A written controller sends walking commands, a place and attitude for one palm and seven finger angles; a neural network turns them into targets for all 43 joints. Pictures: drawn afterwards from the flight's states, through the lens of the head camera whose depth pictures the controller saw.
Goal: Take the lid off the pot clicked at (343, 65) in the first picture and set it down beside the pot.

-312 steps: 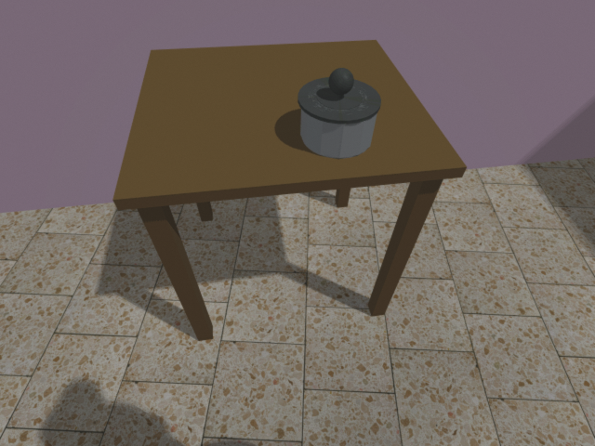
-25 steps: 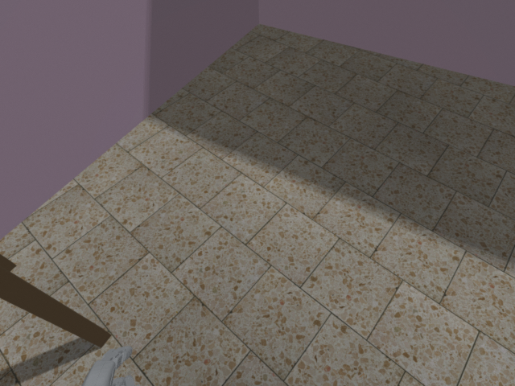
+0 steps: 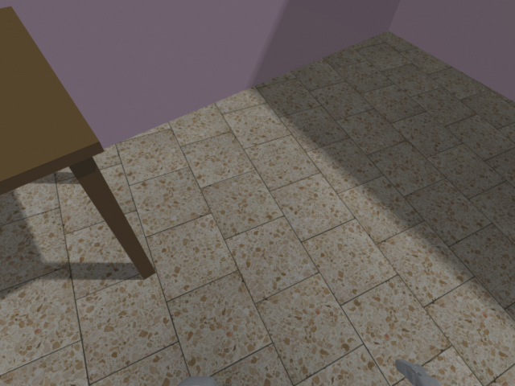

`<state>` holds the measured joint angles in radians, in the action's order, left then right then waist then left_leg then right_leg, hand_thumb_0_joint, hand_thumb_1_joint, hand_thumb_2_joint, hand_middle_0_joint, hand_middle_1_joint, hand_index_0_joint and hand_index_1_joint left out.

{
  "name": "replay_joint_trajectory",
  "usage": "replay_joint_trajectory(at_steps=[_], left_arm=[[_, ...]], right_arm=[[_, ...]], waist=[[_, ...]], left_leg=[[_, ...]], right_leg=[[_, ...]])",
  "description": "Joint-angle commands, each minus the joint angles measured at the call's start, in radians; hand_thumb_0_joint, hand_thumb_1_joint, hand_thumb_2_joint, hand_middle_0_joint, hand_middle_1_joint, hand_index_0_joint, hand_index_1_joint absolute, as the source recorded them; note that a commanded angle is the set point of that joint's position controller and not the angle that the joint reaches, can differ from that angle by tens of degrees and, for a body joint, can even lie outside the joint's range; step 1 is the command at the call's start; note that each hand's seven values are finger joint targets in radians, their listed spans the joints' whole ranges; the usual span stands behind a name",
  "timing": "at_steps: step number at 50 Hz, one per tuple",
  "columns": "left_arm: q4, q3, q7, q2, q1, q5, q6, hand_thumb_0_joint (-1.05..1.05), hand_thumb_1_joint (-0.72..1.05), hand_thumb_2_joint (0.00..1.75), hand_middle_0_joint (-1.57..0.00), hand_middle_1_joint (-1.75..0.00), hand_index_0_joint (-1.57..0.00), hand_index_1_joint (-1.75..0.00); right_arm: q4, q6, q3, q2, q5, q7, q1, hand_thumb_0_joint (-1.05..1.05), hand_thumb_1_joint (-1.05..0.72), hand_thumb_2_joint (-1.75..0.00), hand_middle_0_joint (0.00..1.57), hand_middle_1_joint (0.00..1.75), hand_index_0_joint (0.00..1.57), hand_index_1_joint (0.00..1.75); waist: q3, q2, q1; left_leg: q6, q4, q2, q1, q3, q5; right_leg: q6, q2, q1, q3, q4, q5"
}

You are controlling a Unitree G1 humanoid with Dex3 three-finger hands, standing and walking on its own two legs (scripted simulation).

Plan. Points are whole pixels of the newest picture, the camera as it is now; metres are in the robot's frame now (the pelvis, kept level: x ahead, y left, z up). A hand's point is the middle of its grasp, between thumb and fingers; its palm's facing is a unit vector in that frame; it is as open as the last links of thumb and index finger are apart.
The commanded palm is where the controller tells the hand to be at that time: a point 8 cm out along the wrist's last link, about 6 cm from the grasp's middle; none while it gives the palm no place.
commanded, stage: turn to face it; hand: left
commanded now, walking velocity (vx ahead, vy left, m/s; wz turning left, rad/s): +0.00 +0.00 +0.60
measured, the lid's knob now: out of the picture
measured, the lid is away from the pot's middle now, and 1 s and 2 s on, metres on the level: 0.01 0.01 0.01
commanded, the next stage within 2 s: take the last steps up to it in 1.14 s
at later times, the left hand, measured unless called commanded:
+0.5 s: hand out of the picture +0.10 +0.22 -0.12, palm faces +0.28 -0.91 -0.31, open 7.4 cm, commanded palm none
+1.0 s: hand out of the picture -0.11 +0.19 -0.17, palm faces +0.59 -0.76 -0.27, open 7.4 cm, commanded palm none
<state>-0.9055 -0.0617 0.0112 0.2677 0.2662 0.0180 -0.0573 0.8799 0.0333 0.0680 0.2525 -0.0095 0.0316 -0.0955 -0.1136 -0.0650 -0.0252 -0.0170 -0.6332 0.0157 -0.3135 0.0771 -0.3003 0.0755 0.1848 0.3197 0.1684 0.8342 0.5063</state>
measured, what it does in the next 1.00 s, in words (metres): steps on the spot, turning left: right foot, then left foot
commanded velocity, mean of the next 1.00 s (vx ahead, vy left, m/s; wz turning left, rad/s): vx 0.00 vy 0.00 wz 0.53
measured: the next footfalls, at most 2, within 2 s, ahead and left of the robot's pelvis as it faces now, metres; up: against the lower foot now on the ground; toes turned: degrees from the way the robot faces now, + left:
right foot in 0.50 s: +0.10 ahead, -0.13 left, +0.00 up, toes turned +19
left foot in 0.94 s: -0.03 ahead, +0.10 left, +0.00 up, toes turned +37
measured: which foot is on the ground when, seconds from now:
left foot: down 0.00-0.50, up 0.52-0.92, down 0.94-1.00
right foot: up 0.00-0.48, down 0.50-0.92, up 0.94-1.00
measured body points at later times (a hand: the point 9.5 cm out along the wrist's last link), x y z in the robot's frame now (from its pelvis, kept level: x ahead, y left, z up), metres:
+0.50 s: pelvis +0.02 -0.03 +0.01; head +0.06 -0.03 +0.46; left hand +0.09 +0.27 -0.10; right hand +0.13 -0.27 -0.14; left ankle +0.01 +0.10 -0.72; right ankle +0.06 -0.14 -0.72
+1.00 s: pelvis +0.01 +0.00 +0.00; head +0.03 +0.04 +0.45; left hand -0.14 +0.23 -0.15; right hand +0.26 -0.14 -0.11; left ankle -0.06 +0.08 -0.72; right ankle +0.06 -0.14 -0.68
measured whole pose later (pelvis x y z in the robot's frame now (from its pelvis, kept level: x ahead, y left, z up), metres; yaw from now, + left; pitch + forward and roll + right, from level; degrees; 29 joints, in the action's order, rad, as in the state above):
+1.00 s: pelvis +0.01 +0.00 +0.00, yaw +35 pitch +0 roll +1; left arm -0.93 -0.06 0.02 0.28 0.28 0.02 -0.07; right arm 0.89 0.03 0.05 0.24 -0.01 0.02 -0.10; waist -0.10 -0.06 -0.04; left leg -0.03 -0.61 0.02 -0.28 0.05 -0.32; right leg 0.07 0.15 0.37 0.08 0.93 0.54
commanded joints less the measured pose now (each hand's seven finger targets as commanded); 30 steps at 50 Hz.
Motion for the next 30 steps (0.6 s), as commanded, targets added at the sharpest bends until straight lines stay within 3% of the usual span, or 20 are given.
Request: replay_joint_trajectory(at_steps=[1, 3, 5, 6, 8, 15, 18, 20, 22, 23, 24, 25, 26, 27, 28, 29, 30], left_arm=[[0.127, -0.032, 0.014, 0.085, -0.124, 0.001, 0.024, 0.0, 0.9, 0.9, -0.2, -0.3, -0.2, -0.3], [0.088, -0.032, 0.004, 0.101, -0.084, 0.002, 0.024, 0.0, 0.9, 0.9, -0.2, -0.3, -0.2, -0.3], [0.073, -0.032, 0.003, 0.098, -0.061, 0.002, 0.023, 0.0, 0.9, 0.9, -0.2, -0.3, -0.2, -0.3], [0.072, -0.029, 0.004, 0.099, -0.057, 0.001, 0.023, 0.0, 0.9, 0.9, -0.2, -0.3, -0.2, -0.3], [0.076, -0.027, 0.006, 0.101, -0.077, 0.0, 0.024, 0.0, 0.9, 0.9, -0.2, -0.3, -0.2, -0.3], [0.124, -0.022, 0.016, 0.092, -0.175, -0.007, 0.027, 0.0, 0.9, 0.9, -0.2, -0.3, -0.2, -0.3], [0.135, -0.017, 0.019, 0.088, -0.179, -0.011, 0.033, 0.0, 0.9, 0.9, -0.2, -0.3, -0.2, -0.3], [0.13, -0.018, 0.022, 0.086, -0.137, -0.018, 0.036, 0.0, 0.9, 0.9, -0.2, -0.3, -0.2, -0.3], [0.117, -0.022, 0.024, 0.097, -0.083, -0.021, 0.045, 0.0, 0.9, 0.9, -0.2, -0.3, -0.2, -0.3], [0.111, -0.029, 0.028, 0.124, -0.043, -0.019, 0.055, 0.0, 0.9, 0.9, -0.2, -0.3, -0.2, -0.3], [0.109, -0.044, 0.035, 0.191, -0.028, -0.007, 0.063, 0.0, 0.9, 0.9, -0.2, -0.3, -0.2, -0.3], [0.122, -0.051, 0.036, 0.245, -0.024, 0.002, 0.06, 0.0, 0.9, 0.9, -0.2, -0.3, -0.2, -0.3], [0.129, -0.044, 0.038, 0.223, -0.04, -0.002, 0.054, 0.0, 0.9, 0.9, -0.2, -0.3, -0.2, -0.3], [0.138, -0.034, 0.039, 0.164, -0.103, -0.004, 0.058, 0.0, 0.9, 0.9, -0.2, -0.3, -0.2, -0.3], [0.145, -0.032, 0.039, 0.144, -0.138, -0.006, 0.056, 0.0, 0.9, 0.9, -0.2, -0.3, -0.2, -0.3], [0.147, -0.022, 0.034, 0.118, -0.156, -0.007, 0.059, 0.0, 0.9, 0.9, -0.2, -0.3, -0.2, -0.3], [0.145, -0.018, 0.031, 0.106, -0.149, -0.006, 0.065, 0.0, 0.9, 0.9, -0.2, -0.3, -0.2, -0.3]], right_arm=[[-0.019, -0.016, 0.056, 0.231, -0.01, -0.041, -0.173, 0.0, -0.9, -0.9, 0.2, 0.3, 0.2, 0.3], [-0.043, -0.022, 0.032, 0.185, -0.007, -0.045, -0.071, 0.0, -0.9, -0.9, 0.2, 0.3, 0.2, 0.3], [-0.044, -0.028, 0.03, 0.18, -0.005, -0.047, -0.077, 0.0, -0.9, -0.9, 0.2, 0.3, 0.2, 0.3], [-0.04, -0.028, 0.029, 0.186, -0.003, -0.047, -0.084, 0.0, -0.9, -0.9, 0.2, 0.3, 0.2, 0.3], [-0.032, -0.028, 0.031, 0.185, -0.002, -0.047, -0.107, 0.0, -0.9, -0.9, 0.2, 0.3, 0.2, 0.3], [-0.016, -0.016, 0.043, 0.196, -0.011, -0.047, -0.165, 0.0, -0.9, -0.9, 0.2, 0.3, 0.2, 0.3], [-0.017, -0.011, 0.047, 0.197, -0.013, -0.048, -0.159, 0.0, -0.9, -0.9, 0.2, 0.3, 0.2, 0.3], [-0.025, -0.006, 0.05, 0.196, -0.013, -0.048, -0.134, 0.0, -0.9, -0.9, 0.2, 0.3, 0.2, 0.3], [-0.03, -0.003, 0.051, 0.187, -0.005, -0.046, -0.106, 0.0, -0.9, -0.9, 0.2, 0.3, 0.2, 0.3], [-0.034, -0.003, 0.047, 0.163, 0.004, -0.043, -0.095, 0.0, -0.9, -0.9, 0.2, 0.3, 0.2, 0.3], [-0.037, -0.004, 0.038, 0.099, 0.013, -0.037, -0.119, 0.0, -0.9, -0.9, 0.2, 0.3, 0.2, 0.3], [-0.063, -0.004, 0.036, 0.083, 0.005, -0.039, -0.117, 0.0, -0.9, -0.9, 0.2, 0.3, 0.2, 0.3], [-0.058, 0.002, 0.049, 0.125, -0.008, -0.035, -0.103, 0.0, -0.9, -0.9, 0.2, 0.3, 0.2, 0.3], [-0.041, 0.012, 0.051, 0.12, -0.011, -0.027, -0.113, 0.0, -0.9, -0.9, 0.2, 0.3, 0.2, 0.3], [-0.024, 0.018, 0.05, 0.109, -0.01, -0.021, -0.129, 0.0, -0.9, -0.9, 0.2, 0.3, 0.2, 0.3], [-0.009, 0.022, 0.047, 0.107, -0.013, -0.012, -0.141, 0.0, -0.9, -0.9, 0.2, 0.3, 0.2, 0.3], [-0.006, 0.022, 0.043, 0.098, -0.012, -0.007, -0.151, 0.0, -0.9, -0.9, 0.2, 0.3, 0.2, 0.3]], waist=[[0.195, 0.292, 0.098], [0.152, 0.238, 0.042], [0.159, 0.182, 0.033], [0.167, 0.184, 0.03], [0.167, 0.168, 0.039], [0.163, 0.198, 0.069], [0.173, 0.21, 0.066], [0.187, 0.227, 0.047], [0.192, 0.214, 0.018], [0.196, 0.145, -0.007], [0.207, -0.072, -0.012], [0.184, -0.217, -0.018], [0.145, -0.095, -0.005], [0.104, -0.075, 0.032], [0.101, -0.108, 0.051], [0.081, -0.107, 0.063], [0.093, -0.127, 0.063]], left_leg=[[-0.19, 0.269, -0.336, 0.263, -0.436, 0.527], [-0.139, 0.285, -0.253, 0.187, -0.346, 0.48], [-0.129, 0.29, -0.222, 0.199, -0.331, 0.519], [-0.132, 0.289, -0.216, 0.206, -0.331, 0.52], [-0.137, 0.293, -0.21, 0.222, -0.356, 0.515], [-0.166, 0.275, -0.212, 0.232, -0.501, 0.462], [-0.16, 0.244, -0.197, 0.199, -0.539, 0.516], [-0.146, 0.223, -0.178, 0.146, -0.555, 0.525], [-0.106, 0.18, -0.136, 0.057, -0.548, 0.452], [-0.068, 0.131, -0.101, -0.05, -0.524, 0.323], [0.005, -0.026, -0.006, -0.233, -0.387, -0.004], [0.071, -0.276, 0.097, -0.33, -0.192, -0.3], [0.059, -0.442, 0.037, -0.291, -0.219, -0.293], [0.058, -0.513, 0.012, -0.287, -0.225, -0.215], [0.062, -0.551, -0.001, -0.274, -0.198, -0.177], [0.074, -0.59, -0.015, -0.266, -0.166, -0.124], [0.083, -0.593, -0.019, -0.268, -0.143, -0.103]], right_leg=[[0.013, -0.038, 0.309, -0.168, 0.353, 0.042], [0.022, -0.05, 0.266, -0.181, 0.358, -0.094], [0.032, -0.069, 0.244, -0.175, 0.33, -0.135], [0.034, -0.074, 0.235, -0.178, 0.303, -0.139], [0.039, -0.084, 0.232, -0.18, 0.255, -0.145], [0.036, -0.125, 0.212, -0.204, 0.089, -0.083], [0.023, -0.156, 0.13, -0.2, -0.032, -0.072], [0.01, -0.181, 0.026, -0.194, -0.131, -0.096], [0.003, -0.188, -0.118, -0.181, -0.302, -0.221], [0.0, -0.147, -0.256, -0.214, -0.44, -0.314], [-0.059, 0.072, -0.406, -0.408, -0.561, -0.279], [-0.189, 0.303, -0.348, -0.625, -0.593, -0.348], [-0.234, 0.305, -0.206, -0.553, -0.578, -0.335], [-0.217, 0.227, -0.147, -0.463, -0.582, -0.312], [-0.197, 0.183, -0.13, -0.414, -0.569, -0.332], [-0.187, 0.131, -0.132, -0.32, -0.539, -0.415], [-0.187, 0.115, -0.155, -0.258, -0.515, -0.505]])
